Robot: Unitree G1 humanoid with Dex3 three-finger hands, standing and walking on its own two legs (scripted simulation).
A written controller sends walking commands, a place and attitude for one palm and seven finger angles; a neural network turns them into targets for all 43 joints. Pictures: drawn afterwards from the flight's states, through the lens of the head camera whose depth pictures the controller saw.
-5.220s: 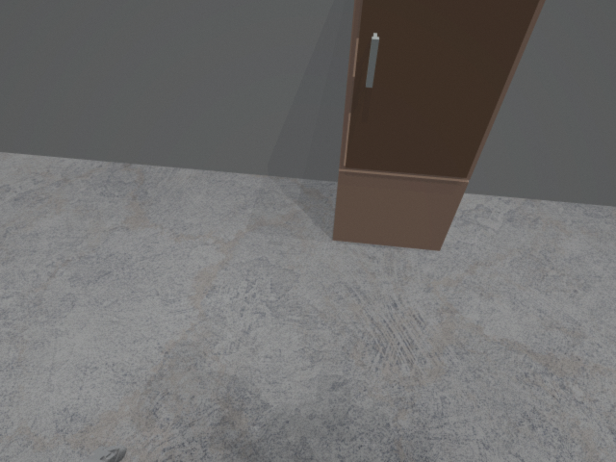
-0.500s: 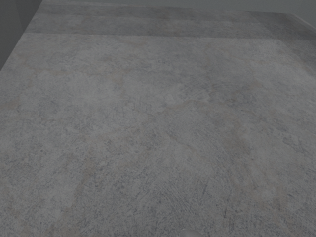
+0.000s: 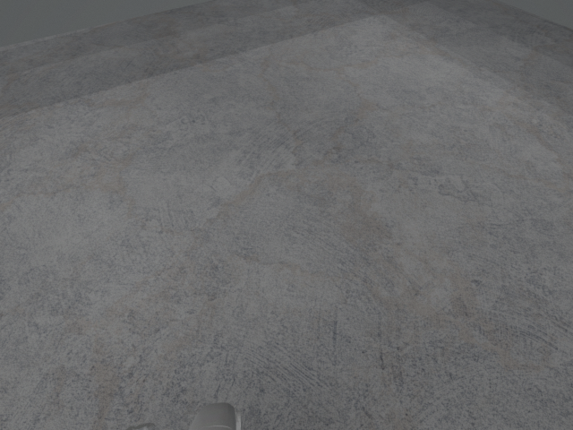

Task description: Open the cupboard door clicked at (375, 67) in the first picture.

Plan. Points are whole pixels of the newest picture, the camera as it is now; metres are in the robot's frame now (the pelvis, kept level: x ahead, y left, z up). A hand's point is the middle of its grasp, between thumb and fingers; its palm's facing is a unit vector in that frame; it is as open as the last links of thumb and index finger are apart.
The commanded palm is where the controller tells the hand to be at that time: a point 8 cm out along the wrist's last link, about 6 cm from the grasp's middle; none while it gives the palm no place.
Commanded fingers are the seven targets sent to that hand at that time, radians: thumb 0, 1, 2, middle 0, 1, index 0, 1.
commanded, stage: turn to face it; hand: left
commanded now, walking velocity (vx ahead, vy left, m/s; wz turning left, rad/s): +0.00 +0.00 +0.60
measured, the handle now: out of the picture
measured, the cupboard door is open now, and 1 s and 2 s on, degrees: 0 0 0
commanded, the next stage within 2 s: none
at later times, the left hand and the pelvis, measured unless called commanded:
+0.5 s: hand out of the picture +0.10 +0.24 -0.17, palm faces +0.16 -0.96 -0.21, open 7.4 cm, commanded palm none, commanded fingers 0.00 0.90 0.90 -0.20 -0.30 -0.20 -0.30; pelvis +0.07 +0.04 +0.00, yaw +7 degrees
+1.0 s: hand out of the picture +0.04 +0.19 -0.16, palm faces +0.46 -0.85 -0.25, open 7.4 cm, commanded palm none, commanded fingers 0.00 0.90 0.90 -0.20 -0.30 -0.20 -0.30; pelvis +0.06 -0.01 +0.00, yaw +28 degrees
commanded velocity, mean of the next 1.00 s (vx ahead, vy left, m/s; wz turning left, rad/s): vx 0.00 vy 0.00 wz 0.60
